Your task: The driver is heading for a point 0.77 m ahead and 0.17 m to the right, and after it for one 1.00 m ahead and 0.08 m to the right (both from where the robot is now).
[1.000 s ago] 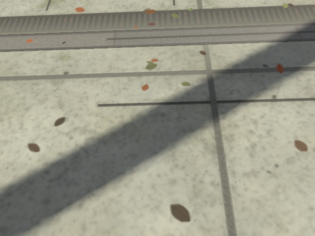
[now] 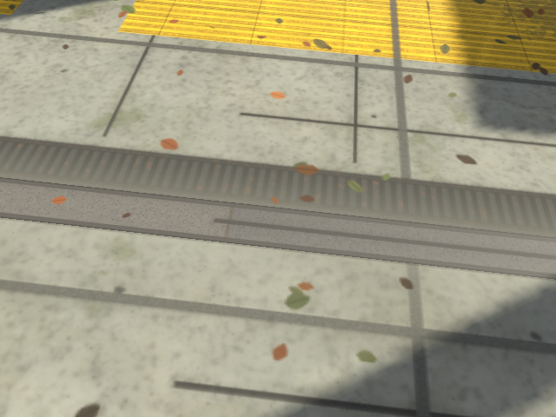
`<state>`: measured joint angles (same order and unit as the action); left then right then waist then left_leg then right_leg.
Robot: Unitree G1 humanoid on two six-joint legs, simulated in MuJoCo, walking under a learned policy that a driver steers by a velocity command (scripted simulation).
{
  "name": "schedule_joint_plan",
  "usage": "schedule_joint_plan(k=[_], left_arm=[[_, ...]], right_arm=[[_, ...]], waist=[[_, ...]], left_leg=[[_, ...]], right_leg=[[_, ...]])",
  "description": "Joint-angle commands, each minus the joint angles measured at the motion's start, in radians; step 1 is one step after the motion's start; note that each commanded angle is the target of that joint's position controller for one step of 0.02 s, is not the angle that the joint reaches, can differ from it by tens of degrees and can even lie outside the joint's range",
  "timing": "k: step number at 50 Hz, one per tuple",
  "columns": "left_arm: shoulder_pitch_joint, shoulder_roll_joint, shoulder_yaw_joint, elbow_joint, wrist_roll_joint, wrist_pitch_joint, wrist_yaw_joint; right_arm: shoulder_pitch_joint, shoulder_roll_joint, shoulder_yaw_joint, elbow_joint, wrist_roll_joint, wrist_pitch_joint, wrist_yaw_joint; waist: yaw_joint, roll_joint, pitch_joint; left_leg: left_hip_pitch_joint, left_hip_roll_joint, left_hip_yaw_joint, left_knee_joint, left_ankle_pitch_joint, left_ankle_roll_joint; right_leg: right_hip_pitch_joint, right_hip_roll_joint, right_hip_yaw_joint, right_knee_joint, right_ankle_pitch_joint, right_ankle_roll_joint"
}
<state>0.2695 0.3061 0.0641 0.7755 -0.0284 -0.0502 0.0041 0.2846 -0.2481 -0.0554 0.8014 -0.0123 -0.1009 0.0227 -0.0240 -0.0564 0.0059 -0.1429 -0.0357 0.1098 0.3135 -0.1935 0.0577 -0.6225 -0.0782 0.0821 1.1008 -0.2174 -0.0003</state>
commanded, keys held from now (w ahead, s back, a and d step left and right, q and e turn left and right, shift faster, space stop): w+e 0.62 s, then no key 0.38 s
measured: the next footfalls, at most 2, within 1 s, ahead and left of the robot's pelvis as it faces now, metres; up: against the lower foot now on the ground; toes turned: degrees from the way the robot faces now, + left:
right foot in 0.32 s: +0.32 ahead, -0.15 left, +0.00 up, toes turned -14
left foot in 0.80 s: +0.63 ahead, -0.04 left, +0.00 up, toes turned -28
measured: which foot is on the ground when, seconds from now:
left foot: down 0.00-0.34, up 0.36-0.78, down 0.80-1.00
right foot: up 0.00-0.30, down 0.32-0.82, up 0.84-1.00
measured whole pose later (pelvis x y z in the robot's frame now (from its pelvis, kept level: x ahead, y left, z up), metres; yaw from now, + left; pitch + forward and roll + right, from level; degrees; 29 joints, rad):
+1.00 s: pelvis +0.48 -0.07 -0.01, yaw -28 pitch +1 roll +0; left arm 0.25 0.29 0.05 0.71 0.00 0.03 0.04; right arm 0.13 -0.22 -0.02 0.74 -0.03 -0.05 0.02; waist 0.00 -0.03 0.05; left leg -0.38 -0.03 0.02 0.46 -0.10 0.04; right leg -0.41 -0.01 0.09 0.94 -0.49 0.07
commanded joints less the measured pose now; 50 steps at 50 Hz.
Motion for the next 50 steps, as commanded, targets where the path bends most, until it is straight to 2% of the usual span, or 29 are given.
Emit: schedule_joint_plan(k=[1,6,8,9,11,14,15,16,17,18,19,20,21,22,23,25,30,35,37,39,40,41,42,43,45,46,47,48,50], left_arm=[[0.029,0.031,0.013,-0.059,0.001,0.007,0.000],[-0.145,-0.004,-0.006,-0.135,0.008,-0.003,-0.035],[-0.214,-0.015,-0.014,-0.175,0.008,-0.003,-0.050],[-0.236,-0.013,-0.012,-0.194,0.008,0.000,-0.052],[-0.264,-0.011,-0.012,-0.232,0.004,0.003,-0.062],[-0.186,0.043,0.013,-0.246,0.006,0.013,-0.076],[-0.083,0.078,0.032,-0.228,0.005,0.017,-0.073],[0.083,0.131,0.063,-0.188,0.006,0.022,-0.058],[0.195,0.220,0.087,-0.160,0.004,0.034,-0.032],[0.134,0.273,0.084,-0.202,0.015,0.012,-0.033],[0.147,0.179,0.062,-0.204,0.019,0.000,-0.038],[0.106,0.146,0.050,-0.201,0.021,-0.010,-0.038],[0.045,0.128,0.044,-0.204,0.014,-0.016,-0.040],[-0.006,0.100,0.035,-0.215,0.015,-0.017,-0.038],[-0.029,0.093,0.029,-0.224,0.025,-0.019,-0.034],[-0.034,0.101,0.030,-0.214,0.020,-0.024,-0.026],[0.032,0.138,0.039,-0.172,0.012,-0.013,0.003],[0.096,0.137,0.037,-0.123,0.009,0.007,0.016],[0.093,0.122,0.032,-0.115,0.012,0.014,0.023],[0.041,0.102,0.027,-0.123,0.016,0.017,0.026],[0.044,0.064,0.015,-0.138,0.026,0.013,0.025],[0.161,0.019,-0.003,-0.132,0.033,0.007,0.022],[0.269,0.046,-0.006,-0.107,0.022,0.008,0.018],[0.254,0.120,0.013,-0.089,0.010,0.022,0.017],[0.094,0.124,0.019,-0.110,0.014,0.062,0.029],[0.068,0.108,0.019,-0.118,0.023,0.080,0.035],[0.075,0.076,0.011,-0.116,0.026,0.090,0.036],[0.087,0.051,0.005,-0.106,0.029,0.090,0.038],[0.085,0.021,-0.006,-0.095,0.036,0.080,0.039]], right_arm=[[-0.035,-0.115,-0.027,-0.037,-0.004,-0.022,-0.008],[0.003,-0.156,-0.029,-0.003,0.004,-0.006,-0.028],[0.047,-0.176,-0.033,0.014,0.009,0.006,-0.033],[0.062,-0.177,-0.032,0.026,0.022,0.012,-0.034],[0.074,-0.194,-0.034,0.040,0.029,0.027,-0.036],[0.049,-0.243,-0.047,0.024,0.028,0.052,-0.046],[0.036,-0.257,-0.051,0.018,0.029,0.059,-0.051],[0.009,-0.255,-0.049,0.006,0.036,0.060,-0.054],[0.043,-0.175,-0.021,-0.020,0.001,0.045,-0.048],[0.118,-0.084,0.011,-0.073,0.000,0.005,-0.027],[-0.007,-0.188,-0.014,-0.085,0.028,-0.028,-0.011],[-0.076,-0.192,-0.014,-0.122,0.052,-0.041,-0.007],[-0.081,-0.172,-0.011,-0.118,0.038,-0.043,-0.014],[-0.070,-0.179,-0.018,-0.110,0.019,-0.034,-0.020],[-0.053,-0.179,-0.021,-0.108,0.012,-0.021,-0.019],[-0.039,-0.157,-0.019,-0.107,-0.002,-0.001,-0.021],[-0.214,-0.109,0.000,-0.157,-0.004,0.008,-0.026],[-0.311,-0.121,-0.001,-0.182,0.003,-0.010,-0.003],[-0.287,-0.144,-0.013,-0.180,-0.001,-0.016,0.003],[-0.189,-0.153,-0.023,-0.156,-0.012,-0.026,0.002],[-0.124,-0.189,-0.030,-0.152,-0.030,-0.034,-0.003],[-0.054,-0.240,-0.036,-0.152,-0.054,-0.030,-0.009],[0.001,-0.200,-0.033,-0.122,-0.027,-0.008,-0.003],[-0.023,-0.164,-0.022,-0.132,0.004,0.007,0.002],[-0.144,-0.094,0.009,-0.148,0.000,0.028,0.002],[-0.198,-0.080,0.018,-0.149,-0.007,0.034,0.002],[-0.224,-0.099,0.012,-0.142,-0.012,0.042,0.001],[-0.234,-0.110,0.007,-0.137,-0.016,0.046,-0.001],[-0.213,-0.116,0.004,-0.120,-0.014,0.049,-0.007]], waist=[[0.027,0.119,0.015],[-0.028,0.103,0.066],[-0.055,0.087,0.085],[-0.066,0.073,0.097],[-0.061,0.091,0.103],[0.013,0.161,0.011],[0.074,0.166,-0.049],[0.169,0.131,-0.131],[0.172,-0.057,-0.216],[0.069,-0.213,-0.354],[0.146,-0.057,-0.347],[0.123,-0.019,-0.203],[0.069,0.084,-0.115],[0.035,0.084,-0.078],[0.010,0.054,-0.064],[-0.008,0.042,-0.051],[0.049,-0.005,-0.016],[0.097,-0.050,-0.027],[0.081,-0.067,-0.045],[0.017,-0.076,-0.075],[-0.003,-0.029,-0.153],[0.022,0.171,-0.286],[0.025,0.346,-0.407],[0.018,0.230,-0.353],[0.022,0.120,-0.157],[0.047,0.137,-0.107],[0.063,0.175,-0.072],[0.066,0.202,-0.065],[0.055,0.210,-0.101]], left_leg=[[0.058,0.281,-0.132,-0.162,0.380,0.137],[0.089,0.265,-0.008,-0.171,0.380,0.097],[0.160,0.292,0.009,-0.153,0.407,0.094],[0.200,0.303,0.016,-0.145,0.429,0.093],[0.263,0.320,0.039,-0.101,0.519,0.082],[0.282,0.315,0.088,0.103,0.977,0.060],[0.255,0.308,0.094,0.252,1.058,0.051],[0.131,0.268,0.109,0.477,0.965,0.019],[-0.171,0.182,0.098,0.804,0.311,-0.021],[-0.536,-0.029,-0.083,1.115,-0.397,-0.062],[-0.623,0.032,-0.236,1.141,-0.341,-0.044],[-0.646,0.067,-0.220,1.079,-0.253,-0.028],[-0.609,0.109,-0.210,0.988,-0.191,-0.031],[-0.556,0.137,-0.205,0.909,-0.154,-0.043],[-0.499,0.150,-0.207,0.880,-0.130,-0.056],[-0.466,0.148,-0.185,0.809,-0.099,-0.094],[-0.450,0.098,-0.163,0.474,0.156,-0.141],[-0.344,0.031,-0.154,0.247,0.294,-0.114],[-0.319,0.025,-0.169,0.199,0.253,-0.081],[-0.197,0.028,-0.147,0.108,0.313,-0.034],[-0.028,0.110,-0.196,0.121,0.575,0.005],[0.290,0.333,-0.413,0.204,0.956,0.146],[0.401,0.476,-0.654,0.169,0.895,0.274],[0.307,0.450,-0.680,0.116,0.581,0.257],[0.067,0.345,-0.512,0.039,0.260,0.180],[-0.045,0.308,-0.457,0.001,0.173,0.156],[-0.140,0.253,-0.386,-0.034,0.145,0.135],[-0.187,0.217,-0.327,-0.043,0.179,0.131],[-0.166,0.211,-0.287,-0.023,0.267,0.148]], right_leg=[[-0.113,-0.030,0.056,-0.040,0.121,0.017],[-0.091,-0.018,-0.032,-0.315,0.296,-0.005],[-0.118,-0.015,-0.063,-0.379,0.281,-0.020],[-0.136,-0.009,-0.074,-0.404,0.262,-0.027],[-0.134,0.004,-0.108,-0.444,0.191,-0.049],[0.062,0.097,-0.199,-0.443,0.027,-0.107],[0.200,0.132,-0.210,-0.462,0.006,-0.136],[0.460,0.155,-0.181,-0.553,0.083,-0.178],[0.781,-0.036,0.110,-0.561,0.189,-0.246],[1.034,-0.270,0.716,-0.713,0.042,-0.458],[1.004,-0.251,0.680,-0.784,0.011,-0.405],[0.867,-0.215,0.527,-0.794,0.068,-0.361],[0.716,-0.165,0.415,-0.803,0.171,-0.325],[0.614,-0.129,0.335,-0.816,0.255,-0.306],[0.538,-0.106,0.306,-0.840,0.298,-0.301],[0.454,-0.083,0.258,-0.866,0.367,-0.306],[0.374,-0.007,0.165,-0.855,0.313,-0.250],[0.427,-0.020,0.188,-0.743,0.368,-0.189],[0.495,-0.045,0.238,-0.668,0.396,-0.166],[0.513,-0.013,0.238,-0.552,0.465,-0.125],[0.467,0.048,0.207,-0.419,0.398,-0.085],[0.244,0.142,0.153,-0.146,-0.026,-0.018],[0.113,0.187,0.112,0.068,-0.499,0.029],[0.072,0.141,0.147,0.154,-0.466,0.048],[0.056,0.080,0.086,0.119,-0.365,0.070],[0.107,0.043,0.072,0.029,-0.327,0.073],[0.184,0.039,0.030,-0.070,-0.291,0.076],[0.249,0.048,-0.005,-0.150,-0.268,0.079],[0.321,0.047,-0.023,-0.285,-0.230,0.074]])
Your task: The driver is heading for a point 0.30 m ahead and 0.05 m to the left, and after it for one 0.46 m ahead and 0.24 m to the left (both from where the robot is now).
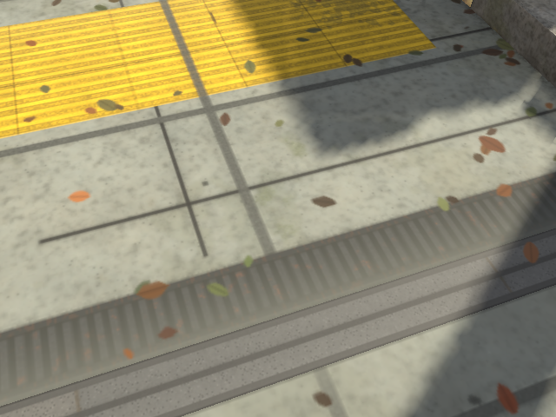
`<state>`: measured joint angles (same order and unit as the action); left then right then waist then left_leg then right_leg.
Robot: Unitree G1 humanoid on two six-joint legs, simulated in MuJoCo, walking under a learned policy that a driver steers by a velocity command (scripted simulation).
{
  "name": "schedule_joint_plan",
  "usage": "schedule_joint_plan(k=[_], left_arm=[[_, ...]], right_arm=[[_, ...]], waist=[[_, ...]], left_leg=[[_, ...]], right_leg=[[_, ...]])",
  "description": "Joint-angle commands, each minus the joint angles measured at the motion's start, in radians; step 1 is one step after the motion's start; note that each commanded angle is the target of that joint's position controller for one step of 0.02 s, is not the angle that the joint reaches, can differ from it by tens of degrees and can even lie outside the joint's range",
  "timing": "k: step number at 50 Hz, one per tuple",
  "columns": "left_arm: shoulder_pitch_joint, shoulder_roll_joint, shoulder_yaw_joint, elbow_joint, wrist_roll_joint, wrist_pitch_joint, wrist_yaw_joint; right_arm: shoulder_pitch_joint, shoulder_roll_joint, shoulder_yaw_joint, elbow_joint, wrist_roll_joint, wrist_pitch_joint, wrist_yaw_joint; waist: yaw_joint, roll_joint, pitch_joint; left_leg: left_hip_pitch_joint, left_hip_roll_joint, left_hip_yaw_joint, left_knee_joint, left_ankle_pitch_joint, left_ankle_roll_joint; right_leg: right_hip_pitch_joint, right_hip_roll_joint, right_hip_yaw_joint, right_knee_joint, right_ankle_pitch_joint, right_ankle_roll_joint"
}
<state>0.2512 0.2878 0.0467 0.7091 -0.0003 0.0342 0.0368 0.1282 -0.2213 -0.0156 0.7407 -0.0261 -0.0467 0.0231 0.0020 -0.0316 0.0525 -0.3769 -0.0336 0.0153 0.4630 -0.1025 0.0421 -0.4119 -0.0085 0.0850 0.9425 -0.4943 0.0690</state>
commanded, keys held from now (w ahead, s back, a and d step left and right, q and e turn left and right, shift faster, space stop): no key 0.28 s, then w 0.08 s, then w+q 0.06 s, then q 0.58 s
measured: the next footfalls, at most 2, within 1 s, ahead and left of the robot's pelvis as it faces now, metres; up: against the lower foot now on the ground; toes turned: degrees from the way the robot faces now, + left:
right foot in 0.12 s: +0.08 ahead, -0.15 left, +0.00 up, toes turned +2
right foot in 0.92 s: +0.25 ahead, -0.11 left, +0.00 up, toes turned +21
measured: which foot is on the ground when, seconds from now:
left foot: down 0.00-0.92, up 0.94-1.00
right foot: up 0.00-0.10, down 0.12-0.54, up 0.56-0.90, down 0.92-1.00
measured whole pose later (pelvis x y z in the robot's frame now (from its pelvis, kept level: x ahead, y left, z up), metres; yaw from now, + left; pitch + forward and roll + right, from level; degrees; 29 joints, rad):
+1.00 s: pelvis +0.14 -0.03 +0.00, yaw +19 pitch +2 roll +0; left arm 0.12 0.26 0.05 0.66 0.03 -0.03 0.02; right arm 0.20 -0.33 -0.08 0.69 0.02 0.05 -0.04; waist -0.03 0.04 0.03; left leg -0.41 -0.11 -0.17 0.92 -0.52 -0.02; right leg -0.32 0.03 0.03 0.49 -0.19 -0.02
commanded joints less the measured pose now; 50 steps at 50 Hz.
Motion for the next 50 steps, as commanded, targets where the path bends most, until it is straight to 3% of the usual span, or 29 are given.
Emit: schedule_joint_plan(k=[1,4,6,7,8,9,10,14,15,18,21,23,25,26,27,28,29,30,32,35,38,42,44,45,46,47,48,49,50], left_arm=[[0.097,0.040,0.011,-0.025,0.008,-0.007,0.005],[0.090,0.039,0.012,-0.008,0.010,-0.005,-0.001],[0.048,0.056,0.012,-0.027,0.032,-0.005,-0.002],[0.032,0.097,0.018,-0.042,0.033,-0.006,0.001],[0.024,0.130,0.032,-0.015,0.022,-0.008,-0.001],[0.009,0.083,0.023,-0.022,0.023,-0.017,-0.005],[0.003,0.052,0.013,-0.017,0.029,-0.026,-0.005],[0.015,0.049,0.012,-0.006,0.017,-0.052,-0.005],[0.039,0.050,0.013,0.003,0.014,-0.052,-0.004],[0.062,0.071,0.020,0.002,0.006,-0.051,-0.002],[0.119,0.106,0.032,0.005,-0.003,-0.081,-0.002],[0.082,0.134,0.042,0.000,-0.006,-0.090,0.003],[0.013,0.130,0.044,-0.029,-0.008,-0.082,0.014],[-0.010,0.123,0.045,-0.054,-0.005,-0.077,0.022],[-0.021,0.090,0.037,-0.088,0.007,-0.076,0.028],[-0.037,0.076,0.029,-0.098,0.019,-0.080,0.034],[-0.026,0.054,0.023,-0.098,0.007,-0.083,0.029],[-0.023,0.057,0.023,-0.092,-0.008,-0.080,0.023],[-0.073,0.064,0.025,-0.100,-0.004,-0.075,0.023],[-0.095,0.044,0.021,-0.105,-0.007,-0.069,0.020],[-0.112,0.043,0.017,-0.098,-0.012,-0.070,0.008],[-0.140,0.069,0.027,-0.104,-0.011,-0.071,-0.011],[-0.114,0.080,0.037,-0.097,-0.009,-0.080,-0.019],[-0.101,0.096,0.046,-0.092,-0.002,-0.084,-0.018],[-0.074,0.150,0.059,-0.101,0.014,-0.083,-0.011],[-0.096,0.213,0.070,-0.119,0.038,-0.072,-0.008],[-0.077,0.184,0.068,-0.115,0.050,-0.071,-0.012],[-0.115,0.132,0.052,-0.127,0.042,-0.076,-0.013],[-0.160,0.098,0.044,-0.132,0.031,-0.075,-0.012]], right_arm=[[-0.041,-0.147,-0.037,-0.051,0.005,-0.003,-0.010],[-0.054,-0.145,-0.031,-0.041,0.020,0.012,-0.014],[-0.018,-0.107,-0.014,-0.020,0.016,0.012,-0.010],[0.001,-0.109,-0.013,-0.015,0.006,0.010,-0.006],[0.018,-0.116,-0.021,-0.016,0.008,0.012,-0.008],[-0.005,-0.130,-0.022,-0.011,0.006,0.013,-0.012],[-0.006,-0.120,-0.021,-0.009,0.010,0.015,-0.015],[0.021,-0.103,-0.020,0.017,0.010,0.019,-0.023],[0.031,-0.102,-0.020,0.027,0.011,0.021,-0.023],[0.029,-0.120,-0.030,0.035,0.030,0.021,-0.024],[0.005,-0.097,-0.027,0.026,0.049,-0.016,-0.011],[-0.020,-0.100,-0.031,0.008,0.044,-0.032,-0.002],[0.031,-0.124,-0.042,0.014,0.040,-0.027,0.006],[0.068,-0.165,-0.057,0.020,0.038,-0.019,0.008],[0.100,-0.233,-0.082,0.020,0.041,-0.011,0.007],[0.200,-0.279,-0.096,0.017,0.037,-0.002,0.005],[0.244,-0.251,-0.081,0.023,0.029,-0.005,0.003],[0.212,-0.234,-0.077,0.007,0.032,-0.009,-0.003],[0.143,-0.220,-0.076,-0.025,0.047,0.004,-0.025],[0.112,-0.232,-0.082,-0.047,0.040,0.048,-0.053],[0.093,-0.252,-0.093,-0.066,0.050,0.075,-0.070],[0.064,-0.248,-0.099,-0.091,0.055,0.091,-0.071],[0.024,-0.237,-0.097,-0.111,0.062,0.095,-0.072],[0.024,-0.218,-0.092,-0.119,0.062,0.093,-0.073],[0.057,-0.176,-0.079,-0.125,0.046,0.090,-0.071],[0.133,-0.130,-0.069,-0.132,0.037,0.083,-0.068],[0.163,-0.207,-0.091,-0.127,0.030,0.075,-0.064],[0.157,-0.268,-0.113,-0.106,0.042,0.078,-0.062],[0.151,-0.272,-0.121,-0.091,0.047,0.089,-0.064]], waist=[[0.020,0.179,-0.170],[0.034,0.154,-0.167],[0.028,0.118,-0.119],[0.005,0.062,-0.088],[-0.027,-0.051,-0.047],[-0.006,-0.044,-0.026],[-0.011,-0.048,-0.026],[-0.011,-0.024,-0.054],[-0.006,-0.015,-0.077],[0.004,-0.023,-0.003],[0.033,-0.093,0.047],[0.017,-0.142,0.059],[-0.015,-0.110,-0.016],[-0.016,-0.034,-0.061],[-0.003,0.148,-0.101],[-0.073,0.286,-0.153],[-0.074,0.273,-0.180],[-0.056,0.172,-0.153],[-0.037,0.048,-0.117],[-0.016,0.116,-0.132],[-0.012,0.145,-0.157],[-0.010,0.185,-0.148],[0.022,0.191,-0.136],[0.027,0.175,-0.135],[0.014,0.080,-0.176],[-0.041,-0.175,-0.164],[-0.030,-0.209,-0.179],[-0.033,-0.125,-0.143],[-0.043,-0.085,-0.117]], left_leg=[[0.090,0.220,-0.196,-0.165,0.172,0.173],[0.058,0.213,-0.197,-0.158,-0.081,0.153],[-0.019,0.170,-0.190,-0.159,-0.311,0.067],[-0.039,0.125,-0.157,-0.130,-0.385,0.023],[0.013,0.066,-0.079,-0.107,-0.340,-0.008],[0.064,0.062,-0.071,-0.066,-0.290,-0.020],[0.087,0.063,-0.066,-0.049,-0.250,-0.014],[0.108,0.063,-0.060,-0.013,-0.117,0.004],[0.115,0.052,-0.047,-0.004,-0.184,0.005],[0.030,0.023,-0.027,0.043,-0.461,0.024],[-0.122,0.006,-0.006,0.173,-0.400,0.041],[-0.164,0.016,0.010,0.247,-0.245,0.049],[-0.042,0.021,0.006,0.158,-0.121,0.065],[0.047,0.034,-0.055,0.126,0.079,0.082],[0.158,0.102,-0.230,0.074,0.267,0.142],[0.368,0.258,-0.497,-0.033,0.500,0.266],[0.454,0.355,-0.609,-0.072,0.608,0.328],[0.456,0.351,-0.566,-0.047,0.617,0.321],[0.392,0.304,-0.453,-0.045,0.582,0.253],[0.315,0.220,-0.370,-0.077,0.534,0.204],[0.252,0.193,-0.345,-0.076,0.495,0.183],[0.191,0.171,-0.406,-0.057,0.370,0.153],[0.178,0.142,-0.445,-0.020,0.253,0.115],[0.143,0.108,-0.445,0.014,0.150,0.082],[0.048,0.058,-0.399,0.138,-0.084,0.035],[-0.145,-0.106,-0.239,0.346,-0.522,-0.025],[-0.205,-0.059,-0.194,0.576,-0.593,-0.071],[-0.217,-0.016,-0.192,0.689,-0.512,-0.090],[-0.220,0.002,-0.175,0.730,-0.441,-0.107]], right_leg=[[0.136,-0.024,-0.028,-0.181,0.091,0.001],[0.252,-0.012,-0.052,-0.385,0.275,-0.026],[0.313,-0.051,0.000,-0.476,0.352,-0.064],[0.292,-0.104,0.049,-0.492,0.340,-0.090],[0.157,-0.076,0.041,-0.492,0.136,-0.114],[0.098,-0.059,0.033,-0.518,0.076,-0.110],[0.079,-0.060,0.033,-0.528,0.091,-0.097],[0.125,-0.051,0.020,-0.487,0.269,-0.076],[0.136,-0.043,0.013,-0.487,0.194,-0.082],[0.079,-0.046,0.045,-0.515,-0.118,-0.138],[0.174,-0.160,0.194,-0.604,-0.199,-0.207],[0.229,-0.261,0.276,-0.592,0.122,-0.248],[0.229,-0.227,0.158,-0.474,0.457,-0.203],[0.198,-0.146,0.051,-0.373,0.489,-0.148],[0.098,-0.011,-0.105,-0.171,0.472,-0.060],[-0.128,0.083,-0.114,0.098,0.094,0.013],[-0.249,0.076,-0.016,0.264,-0.188,0.019],[-0.302,0.039,0.013,0.345,-0.180,0.013],[-0.320,-0.014,0.014,0.250,-0.062,0.001],[-0.184,0.012,-0.019,0.017,0.051,0.017],[-0.059,0.052,-0.025,-0.159,0.164,0.029],[0.052,0.079,-0.015,-0.312,0.231,0.020],[0.134,0.074,-0.018,-0.491,0.343,-0.005],[0.211,0.042,-0.015,-0.574,0.438,-0.026],[0.340,-0.122,0.111,-0.580,0.524,-0.090],[0.413,-0.334,0.353,-0.590,0.775,-0.237],[0.367,-0.437,0.486,-0.627,0.718,-0.349],[0.319,-0.385,0.392,-0.631,0.621,-0.343],[0.282,-0.312,0.280,-0.626,0.535,-0.298]])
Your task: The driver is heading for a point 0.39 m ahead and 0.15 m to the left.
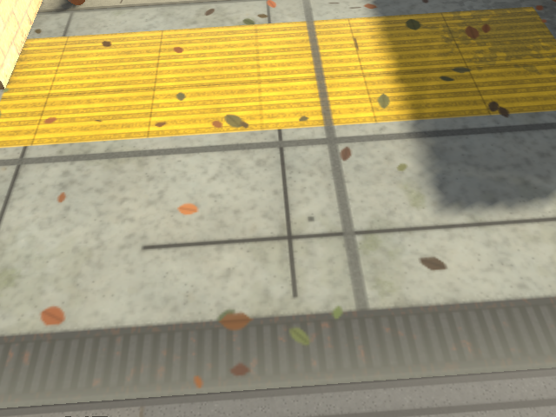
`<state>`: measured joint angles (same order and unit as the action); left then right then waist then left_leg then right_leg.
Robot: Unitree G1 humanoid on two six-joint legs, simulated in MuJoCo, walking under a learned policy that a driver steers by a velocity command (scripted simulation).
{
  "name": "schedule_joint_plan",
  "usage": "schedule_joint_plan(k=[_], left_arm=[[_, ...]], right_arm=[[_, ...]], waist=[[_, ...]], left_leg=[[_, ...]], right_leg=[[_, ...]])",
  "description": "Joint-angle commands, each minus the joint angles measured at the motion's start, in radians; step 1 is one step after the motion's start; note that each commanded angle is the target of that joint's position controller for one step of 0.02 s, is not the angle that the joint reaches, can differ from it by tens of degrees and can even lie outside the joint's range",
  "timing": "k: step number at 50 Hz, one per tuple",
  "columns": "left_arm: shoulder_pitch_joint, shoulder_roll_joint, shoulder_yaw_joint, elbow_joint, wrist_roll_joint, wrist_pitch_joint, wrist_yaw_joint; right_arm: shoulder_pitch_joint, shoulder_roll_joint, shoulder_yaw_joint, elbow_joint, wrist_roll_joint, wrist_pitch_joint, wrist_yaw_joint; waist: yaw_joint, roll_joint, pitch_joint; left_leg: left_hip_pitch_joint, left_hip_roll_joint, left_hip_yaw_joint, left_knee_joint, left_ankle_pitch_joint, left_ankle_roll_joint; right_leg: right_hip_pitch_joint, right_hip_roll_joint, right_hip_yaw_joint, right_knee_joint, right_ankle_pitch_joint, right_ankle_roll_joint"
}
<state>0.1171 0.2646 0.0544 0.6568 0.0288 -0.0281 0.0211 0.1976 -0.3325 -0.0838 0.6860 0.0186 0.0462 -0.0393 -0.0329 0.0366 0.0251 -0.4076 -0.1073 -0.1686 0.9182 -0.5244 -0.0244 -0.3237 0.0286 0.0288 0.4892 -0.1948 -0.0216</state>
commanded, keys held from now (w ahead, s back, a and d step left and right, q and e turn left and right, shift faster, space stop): q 0.68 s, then no key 0.32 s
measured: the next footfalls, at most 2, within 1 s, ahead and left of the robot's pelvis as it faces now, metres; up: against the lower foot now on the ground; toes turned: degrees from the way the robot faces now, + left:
left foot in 0.34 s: +0.01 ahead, +0.15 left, +0.00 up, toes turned +14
right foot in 0.86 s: +0.10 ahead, -0.05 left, +0.00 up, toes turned +31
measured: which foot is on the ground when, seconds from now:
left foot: up 0.00-0.32, down 0.34-0.88, up 0.90-1.00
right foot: down 0.00-0.34, up 0.36-0.84, down 0.86-1.00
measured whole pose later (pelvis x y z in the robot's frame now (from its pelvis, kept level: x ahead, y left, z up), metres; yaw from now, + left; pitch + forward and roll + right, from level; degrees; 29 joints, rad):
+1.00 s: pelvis +0.01 +0.02 +0.00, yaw +29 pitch +1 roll +0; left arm 0.15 0.25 0.04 0.72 0.01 -0.03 0.00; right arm 0.18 -0.31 -0.06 0.64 0.00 0.05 -0.03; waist 0.01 0.04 0.03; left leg -0.38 -0.09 -0.16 0.88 -0.51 -0.07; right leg -0.24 0.02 0.04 0.47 -0.24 -0.02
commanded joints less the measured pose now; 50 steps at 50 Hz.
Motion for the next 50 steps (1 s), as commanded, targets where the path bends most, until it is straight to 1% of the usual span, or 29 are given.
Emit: schedule_joint_plan(k=[1,2,4,6,8,10,13,15,16,17,18,19,20,21,22,23,25,30,34,37,40,42,43,44,45,46,47,49,50], left_arm=[[-0.054,0.106,0.030,-0.085,-0.010,-0.010,0.006],[-0.063,0.108,0.028,-0.082,-0.014,-0.006,0.010],[-0.042,0.115,0.030,-0.071,-0.007,0.003,0.018],[-0.003,0.129,0.037,-0.058,-0.005,0.011,0.026],[0.005,0.154,0.047,-0.050,-0.009,0.016,0.026],[-0.002,0.181,0.057,-0.047,-0.015,0.020,0.020],[0.000,0.201,0.064,-0.035,-0.031,0.022,0.009],[-0.017,0.205,0.066,-0.029,-0.051,0.024,0.008],[0.002,0.184,0.062,-0.015,-0.057,0.025,0.008],[0.055,0.141,0.052,0.005,-0.045,0.025,0.003],[0.061,0.071,0.027,-0.040,0.016,0.027,-0.005],[-0.062,0.117,0.041,-0.073,0.000,0.022,0.009],[-0.082,0.150,0.052,-0.071,-0.025,0.026,0.017],[-0.060,0.155,0.058,-0.056,-0.028,0.031,0.024],[-0.040,0.157,0.062,-0.034,-0.019,0.035,0.031],[-0.017,0.155,0.064,-0.028,-0.013,0.037,0.032],[0.003,0.139,0.061,-0.019,-0.021,0.031,0.025],[-0.049,0.116,0.049,-0.031,-0.027,0.025,0.020],[-0.068,0.114,0.046,-0.032,-0.032,0.016,0.009],[-0.045,0.119,0.045,-0.022,-0.037,0.008,-0.002],[-0.032,0.114,0.041,-0.023,-0.041,-0.001,-0.016],[0.016,0.099,0.037,-0.007,-0.034,-0.010,-0.025],[0.024,0.121,0.040,-0.009,-0.018,-0.013,-0.024],[0.025,0.185,0.047,-0.027,0.002,-0.011,-0.019],[-0.005,0.186,0.041,-0.013,0.019,-0.009,-0.020],[-0.016,0.140,0.031,-0.025,0.008,-0.014,-0.021],[-0.016,0.139,0.029,-0.019,-0.002,-0.015,-0.018],[-0.036,0.139,0.026,-0.012,-0.025,-0.016,-0.012],[-0.041,0.127,0.019,-0.007,-0.027,-0.013,-0.011]], right_arm=[[0.083,-0.147,-0.053,-0.028,0.002,0.010,-0.004],[0.078,-0.121,-0.047,-0.033,0.001,0.018,-0.001],[0.044,-0.081,-0.035,-0.060,0.007,0.019,0.006],[-0.004,-0.060,-0.025,-0.090,0.006,0.015,0.013],[-0.025,-0.045,-0.015,-0.110,0.000,0.012,0.024],[-0.030,-0.040,-0.009,-0.123,-0.002,0.011,0.036],[-0.012,-0.058,-0.016,-0.131,0.001,0.017,0.049],[0.038,-0.053,-0.021,-0.122,0.001,0.019,0.057],[0.080,-0.063,-0.029,-0.105,-0.001,0.019,0.056],[0.116,-0.113,-0.046,-0.101,-0.004,0.017,0.046],[0.119,-0.242,-0.071,-0.134,-0.006,0.010,0.026],[0.127,-0.229,-0.062,-0.152,-0.050,-0.015,0.038],[0.086,-0.196,-0.050,-0.148,-0.056,-0.035,0.043],[0.027,-0.167,-0.043,-0.145,-0.035,-0.044,0.038],[-0.010,-0.134,-0.031,-0.151,-0.016,-0.043,0.033],[-0.035,-0.124,-0.024,-0.154,-0.007,-0.040,0.026],[-0.027,-0.110,-0.015,-0.154,-0.015,-0.036,0.016],[0.013,-0.133,-0.023,-0.144,-0.011,-0.029,0.001],[0.004,-0.151,-0.032,-0.150,-0.013,-0.020,0.001],[-0.015,-0.140,-0.027,-0.151,-0.017,-0.014,0.009],[-0.029,-0.125,-0.018,-0.144,-0.013,-0.008,0.015],[-0.058,-0.103,-0.009,-0.143,0.001,-0.005,0.012],[-0.027,-0.080,-0.002,-0.135,-0.005,-0.009,0.011],[0.032,-0.040,0.011,-0.130,-0.031,-0.016,0.013],[0.033,-0.059,0.002,-0.138,-0.022,-0.023,0.010],[0.014,-0.123,-0.015,-0.126,-0.030,-0.025,0.004],[-0.008,-0.145,-0.029,-0.120,-0.019,-0.022,0.002],[0.007,-0.107,-0.028,-0.095,-0.019,-0.006,-0.001],[0.016,-0.074,-0.019,-0.083,-0.017,-0.002,0.001]], waist=[[-0.009,-0.148,-0.075],[-0.006,-0.158,-0.062],[0.015,-0.183,-0.056],[0.047,-0.198,-0.077],[0.059,-0.198,-0.100],[0.062,-0.204,-0.111],[0.054,-0.216,-0.115],[0.016,-0.202,-0.116],[0.001,-0.179,-0.119],[0.004,-0.046,-0.112],[0.047,0.300,-0.100],[-0.047,0.230,-0.139],[-0.026,0.139,-0.099],[0.009,0.101,-0.070],[0.024,0.077,-0.071],[0.040,0.089,-0.076],[0.047,0.096,-0.109],[0.017,0.096,-0.103],[0.006,0.113,-0.090],[0.003,0.119,-0.112],[0.006,0.121,-0.125],[0.049,0.103,-0.122],[0.042,0.063,-0.126],[-0.001,-0.122,-0.152],[-0.027,-0.274,-0.095],[0.013,-0.234,-0.086],[0.023,-0.205,-0.073],[0.017,-0.169,-0.059],[0.012,-0.161,-0.057]], left_leg=[[-0.186,0.084,0.025,0.310,0.035,-0.056],[-0.177,0.089,0.047,0.328,0.077,-0.069],[-0.168,0.097,0.101,0.261,0.128,-0.082],[-0.179,0.121,0.117,0.166,0.131,-0.088],[-0.133,0.145,0.133,0.064,0.120,-0.081],[-0.059,0.152,0.166,-0.029,0.112,-0.062],[0.014,0.141,0.203,-0.155,0.134,-0.029],[0.110,0.121,0.235,-0.331,0.244,0.015],[0.203,0.094,0.238,-0.430,0.315,0.047],[0.331,0.148,0.118,-0.521,0.485,0.092],[0.460,0.433,-0.278,-0.530,0.854,0.233],[0.338,0.504,-0.374,-0.582,0.790,0.378],[0.305,0.448,-0.287,-0.598,0.688,0.347],[0.282,0.388,-0.221,-0.595,0.613,0.288],[0.284,0.352,-0.188,-0.589,0.589,0.249],[0.263,0.327,-0.162,-0.587,0.627,0.239],[0.271,0.303,-0.147,-0.583,0.668,0.242],[0.335,0.288,-0.200,-0.568,0.605,0.245],[0.284,0.278,-0.270,-0.557,0.528,0.254],[0.263,0.280,-0.289,-0.527,0.601,0.256],[0.272,0.273,-0.318,-0.491,0.700,0.249],[0.237,0.232,-0.303,-0.461,0.661,0.203],[0.184,0.196,-0.279,-0.441,0.533,0.152],[0.104,0.098,-0.166,-0.296,0.278,0.090],[0.013,0.005,-0.048,-0.238,-0.002,0.032],[0.011,0.038,-0.025,-0.091,-0.094,-0.019],[-0.020,0.044,-0.014,0.009,-0.077,-0.041],[-0.050,0.067,-0.021,0.082,-0.016,-0.077],[-0.032,0.074,-0.005,0.066,0.004,-0.086]], right_leg=[[0.165,-0.305,0.262,-0.175,0.197,-0.182],[0.135,-0.282,0.208,-0.183,0.208,-0.180],[0.133,-0.250,0.126,-0.200,0.206,-0.186],[0.197,-0.277,0.111,-0.196,0.226,-0.207],[0.217,-0.300,0.088,-0.184,0.241,-0.215],[0.195,-0.315,0.060,-0.178,0.262,-0.216],[0.193,-0.340,0.041,-0.147,0.286,-0.203],[0.168,-0.335,0.006,-0.083,0.262,-0.159],[0.119,-0.307,-0.033,-0.015,0.207,-0.110],[-0.013,-0.246,-0.118,0.143,0.053,-0.022],[-0.323,-0.095,-0.196,0.478,-0.452,0.094],[-0.372,-0.039,-0.012,0.648,-0.502,0.094],[-0.379,-0.058,0.026,0.709,-0.419,0.079],[-0.384,-0.070,0.039,0.693,-0.321,0.068],[-0.379,-0.077,0.046,0.681,-0.257,0.072],[-0.349,-0.068,0.042,0.692,-0.201,0.081],[-0.315,-0.045,0.039,0.706,-0.141,0.093],[-0.315,-0.025,0.057,0.483,-0.115,0.116],[-0.226,-0.004,0.071,0.335,-0.149,0.114],[-0.133,-0.005,0.057,0.265,-0.171,0.104],[-0.051,-0.006,0.043,0.155,-0.168,0.084],[0.080,-0.011,0.024,-0.081,0.016,0.054],[0.175,-0.072,0.068,-0.136,0.153,0.030],[0.265,-0.242,0.231,-0.144,0.369,-0.039],[0.192,-0.355,0.370,-0.158,0.453,-0.199],[0.159,-0.387,0.396,-0.185,0.395,-0.267],[0.169,-0.357,0.368,-0.180,0.349,-0.256],[0.183,-0.303,0.295,-0.157,0.310,-0.210],[0.176,-0.275,0.253,-0.148,0.339,-0.196]])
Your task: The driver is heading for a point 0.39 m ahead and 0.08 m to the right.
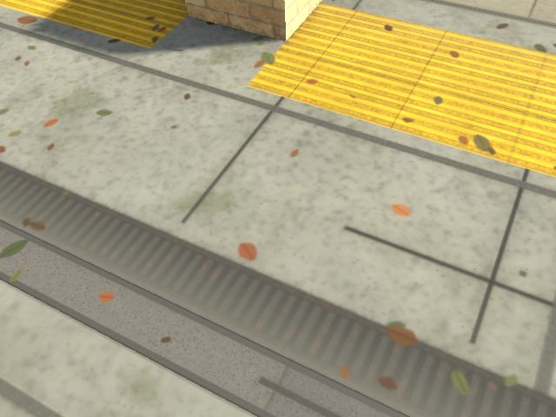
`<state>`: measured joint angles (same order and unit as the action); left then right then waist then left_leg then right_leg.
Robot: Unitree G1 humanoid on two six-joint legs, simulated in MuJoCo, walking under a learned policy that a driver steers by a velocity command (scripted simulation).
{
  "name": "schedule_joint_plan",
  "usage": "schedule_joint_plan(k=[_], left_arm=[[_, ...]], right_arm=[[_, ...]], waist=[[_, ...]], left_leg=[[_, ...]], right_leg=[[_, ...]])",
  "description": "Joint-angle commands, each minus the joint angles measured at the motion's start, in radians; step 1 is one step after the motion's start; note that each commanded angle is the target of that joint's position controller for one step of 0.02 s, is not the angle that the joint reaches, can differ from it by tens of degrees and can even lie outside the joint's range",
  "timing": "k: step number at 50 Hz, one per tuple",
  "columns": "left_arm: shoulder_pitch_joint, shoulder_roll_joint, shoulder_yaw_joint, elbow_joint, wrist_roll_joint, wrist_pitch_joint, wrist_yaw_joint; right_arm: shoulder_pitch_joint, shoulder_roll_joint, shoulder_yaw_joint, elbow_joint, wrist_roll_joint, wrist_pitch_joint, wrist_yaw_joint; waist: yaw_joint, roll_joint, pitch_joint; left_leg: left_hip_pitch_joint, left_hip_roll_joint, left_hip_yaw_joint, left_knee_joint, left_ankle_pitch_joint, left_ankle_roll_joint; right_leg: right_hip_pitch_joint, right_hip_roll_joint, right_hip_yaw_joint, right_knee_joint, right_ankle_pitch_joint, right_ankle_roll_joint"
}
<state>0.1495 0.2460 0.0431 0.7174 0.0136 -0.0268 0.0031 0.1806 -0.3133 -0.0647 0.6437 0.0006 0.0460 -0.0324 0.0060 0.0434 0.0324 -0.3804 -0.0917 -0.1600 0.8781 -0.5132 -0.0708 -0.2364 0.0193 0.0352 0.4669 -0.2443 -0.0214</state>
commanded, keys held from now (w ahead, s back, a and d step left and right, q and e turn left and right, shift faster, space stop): no key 0.26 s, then e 0.66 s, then no key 0.08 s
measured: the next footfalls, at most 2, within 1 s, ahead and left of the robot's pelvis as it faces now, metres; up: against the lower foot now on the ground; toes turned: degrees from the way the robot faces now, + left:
left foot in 0.16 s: +0.01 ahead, +0.15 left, +0.00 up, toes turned -4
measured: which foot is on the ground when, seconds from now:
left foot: up 0.00-0.14, down 0.16-0.58, up 0.60-1.00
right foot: down 0.00-1.00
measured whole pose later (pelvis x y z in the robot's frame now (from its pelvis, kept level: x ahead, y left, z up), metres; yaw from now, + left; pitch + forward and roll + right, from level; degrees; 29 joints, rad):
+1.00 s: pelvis -0.01 +0.01 +0.00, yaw -21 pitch +1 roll +2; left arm 0.17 0.31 0.06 0.65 -0.01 0.05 0.03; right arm 0.15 -0.29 -0.07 0.68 0.02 -0.01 -0.02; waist 0.03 -0.01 0.04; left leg -0.32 -0.05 -0.10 0.64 -0.35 -0.07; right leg -0.31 0.11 0.22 0.49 -0.19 -0.04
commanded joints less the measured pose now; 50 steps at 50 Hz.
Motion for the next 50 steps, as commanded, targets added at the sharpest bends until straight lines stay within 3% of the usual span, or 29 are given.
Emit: schedule_joint_plan(k=[1,3,5,7,8,9,10,11,12,15,17,21,24,26,28,29,30,31,32,33,34,37,41,45,50], left_arm=[[-0.077,0.138,0.028,-0.063,-0.010,-0.009,0.006],[-0.067,0.133,0.026,-0.054,-0.008,0.003,0.004],[-0.029,0.146,0.027,-0.040,-0.010,0.014,0.003],[-0.022,0.141,0.021,-0.028,-0.023,0.016,0.001],[0.009,0.133,0.016,-0.019,-0.020,0.007,-0.002],[0.027,0.124,0.009,-0.018,0.000,-0.008,-0.010],[0.046,0.110,0.008,-0.013,0.003,-0.017,-0.015],[-0.006,0.127,0.006,-0.006,0.007,-0.017,-0.015],[-0.031,0.120,0.006,-0.007,0.003,-0.014,-0.013],[-0.026,0.110,0.003,0.006,-0.010,0.005,-0.004],[-0.046,0.138,0.012,-0.005,-0.020,0.010,0.001],[-0.033,0.142,0.024,-0.023,-0.032,0.020,0.004],[0.004,0.132,0.033,-0.033,-0.029,0.031,-0.007],[0.020,0.115,0.032,-0.039,-0.031,0.036,-0.019],[0.071,0.132,0.043,-0.026,-0.028,0.035,-0.028],[0.086,0.221,0.067,-0.040,-0.021,0.033,-0.022],[0.129,0.317,0.082,-0.055,0.000,0.022,-0.028],[0.146,0.278,0.065,-0.062,0.020,0.001,-0.029],[0.095,0.249,0.057,-0.073,0.012,-0.011,-0.024],[0.051,0.241,0.058,-0.084,-0.008,-0.009,-0.015],[0.020,0.233,0.055,-0.090,-0.024,0.000,-0.004],[0.033,0.210,0.046,-0.095,-0.026,0.024,0.019],[0.053,0.222,0.056,-0.103,-0.028,0.041,0.035],[0.028,0.236,0.067,-0.122,-0.024,0.055,0.033],[-0.011,0.215,0.060,-0.132,-0.033,0.072,0.029]], right_arm=[[0.037,-0.063,-0.028,-0.036,0.003,-0.001,-0.003],[0.006,-0.016,-0.009,-0.036,0.004,-0.007,0.002],[0.002,-0.025,-0.011,-0.027,0.012,-0.011,0.003],[0.045,-0.034,-0.013,0.002,0.007,-0.013,0.005],[0.041,-0.063,-0.016,-0.001,-0.004,-0.014,0.002],[0.047,-0.121,-0.025,-0.011,-0.012,-0.013,-0.005],[0.041,-0.139,-0.034,0.013,-0.010,-0.012,0.000],[0.030,-0.087,-0.024,0.002,-0.011,-0.015,0.009],[0.030,-0.057,-0.014,0.011,-0.019,-0.020,0.011],[0.043,-0.055,-0.011,0.023,-0.022,-0.037,0.004],[0.061,-0.089,-0.023,0.021,-0.017,-0.038,-0.008],[0.093,-0.128,-0.042,0.010,-0.011,-0.029,-0.027],[0.022,-0.118,-0.040,-0.023,-0.008,-0.031,-0.037],[-0.021,-0.127,-0.043,-0.032,0.003,-0.034,-0.040],[-0.019,-0.121,-0.046,-0.025,0.018,-0.029,-0.042],[0.037,-0.085,-0.040,-0.024,0.002,-0.028,-0.041],[-0.054,-0.044,-0.021,-0.093,-0.014,-0.028,-0.047],[-0.049,-0.057,-0.025,-0.088,-0.005,-0.031,-0.049],[-0.027,-0.080,-0.031,-0.072,0.004,-0.030,-0.043],[-0.010,-0.092,-0.039,-0.047,0.000,-0.029,-0.041],[-0.015,-0.100,-0.044,-0.041,-0.007,-0.031,-0.043],[-0.005,-0.058,-0.035,-0.035,0.000,-0.037,-0.029],[-0.052,-0.042,-0.024,-0.044,0.004,-0.044,-0.023],[-0.059,-0.058,-0.027,-0.040,0.011,-0.059,-0.008],[0.001,-0.059,-0.029,-0.014,0.016,-0.083,0.018]], waist=[[-0.029,-0.174,-0.064],[-0.005,-0.207,-0.080],[0.013,-0.220,-0.102],[-0.014,-0.201,-0.099],[-0.005,-0.169,-0.106],[0.017,-0.077,-0.129],[0.046,0.044,-0.128],[0.004,0.014,-0.103],[0.002,0.005,-0.079],[-0.002,0.022,-0.020],[-0.013,0.026,-0.002],[-0.020,0.092,-0.005],[-0.001,0.143,-0.020],[0.013,0.106,-0.021],[0.030,0.046,-0.044],[0.001,-0.165,-0.057],[0.036,-0.385,-0.053],[0.048,-0.280,-0.112],[0.021,-0.199,-0.095],[0.004,-0.118,-0.084],[-0.001,-0.096,-0.079],[-0.005,-0.135,-0.115],[0.019,-0.158,-0.109],[0.024,-0.200,-0.092],[0.005,-0.207,-0.125]], left_leg=[[-0.035,0.067,0.022,0.047,0.010,-0.045],[0.035,0.088,0.081,-0.121,0.037,-0.046],[0.094,0.085,0.109,-0.273,0.110,-0.039],[0.212,0.078,0.128,-0.522,0.335,-0.010],[0.288,0.106,0.082,-0.546,0.436,0.012],[0.364,0.182,0.017,-0.483,0.633,0.041],[0.301,0.170,0.030,-0.424,0.526,0.087],[0.246,0.155,0.030,-0.440,0.427,0.101],[0.213,0.155,0.024,-0.456,0.376,0.097],[0.190,0.136,0.049,-0.457,0.349,0.073],[0.195,0.143,0.050,-0.448,0.332,0.083],[0.193,0.265,-0.038,-0.493,0.355,0.174],[0.165,0.390,-0.096,-0.493,0.509,0.262],[0.149,0.394,-0.045,-0.449,0.591,0.253],[0.105,0.313,0.062,-0.323,0.497,0.175],[0.003,0.199,0.185,-0.085,0.302,0.086],[-0.232,0.022,0.180,0.142,-0.152,0.017],[-0.248,0.049,0.046,0.311,-0.200,0.019],[-0.261,0.072,0.030,0.367,-0.128,0.026],[-0.260,0.089,0.037,0.352,-0.045,0.024],[-0.264,0.105,0.035,0.311,0.026,0.019],[-0.176,0.079,0.067,0.239,0.121,-0.010],[-0.150,0.064,0.061,0.021,0.140,-0.029],[-0.050,0.045,0.056,-0.123,0.131,-0.021],[0.091,0.052,0.086,-0.361,0.222,0.016]], right_leg=[[0.087,-0.234,0.204,-0.119,0.407,-0.185],[0.102,-0.194,0.154,-0.093,0.447,-0.171],[0.130,-0.197,0.167,-0.070,0.468,-0.180],[0.105,-0.182,0.161,-0.054,0.428,-0.148],[0.063,-0.173,0.165,-0.060,0.362,-0.105],[0.006,-0.141,0.129,-0.036,0.266,-0.054],[0.022,-0.069,0.046,-0.050,0.124,-0.008],[0.044,-0.050,0.020,-0.021,0.068,0.024],[0.041,-0.046,0.013,-0.013,0.056,0.031],[-0.007,-0.047,0.031,-0.001,0.098,0.019],[-0.063,-0.032,0.035,0.044,0.114,0.012],[-0.152,-0.004,0.015,0.196,0.078,0.026],[-0.186,-0.021,-0.024,0.369,-0.207,0.022],[-0.160,-0.036,-0.051,0.320,-0.232,0.005],[-0.034,-0.013,-0.041,0.113,0.004,-0.027],[0.051,-0.129,0.207,-0.039,0.257,-0.084],[0.110,-0.342,0.607,-0.166,0.388,-0.287],[0.142,-0.378,0.646,-0.176,0.373,-0.346],[0.130,-0.346,0.541,-0.142,0.358,-0.310],[0.117,-0.290,0.452,-0.126,0.311,-0.255],[0.115,-0.262,0.412,-0.122,0.295,-0.220],[0.095,-0.187,0.323,-0.124,0.343,-0.200],[0.122,-0.177,0.364,-0.128,0.233,-0.203],[0.057,-0.169,0.433,-0.134,0.150,-0.203],[0.068,-0.157,0.468,-0.067,0.268,-0.172]])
